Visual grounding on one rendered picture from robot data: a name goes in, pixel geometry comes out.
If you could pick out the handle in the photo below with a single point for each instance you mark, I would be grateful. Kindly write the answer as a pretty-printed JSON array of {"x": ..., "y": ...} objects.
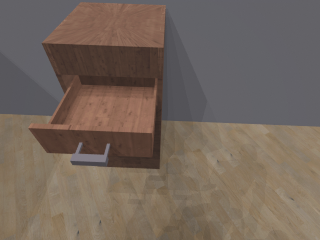
[{"x": 100, "y": 160}]

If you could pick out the cabinet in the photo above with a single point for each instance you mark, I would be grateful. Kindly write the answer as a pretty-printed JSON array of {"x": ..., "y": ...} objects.
[{"x": 113, "y": 40}]

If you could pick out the drawer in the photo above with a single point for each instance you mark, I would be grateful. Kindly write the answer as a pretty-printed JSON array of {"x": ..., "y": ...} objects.
[{"x": 101, "y": 110}]

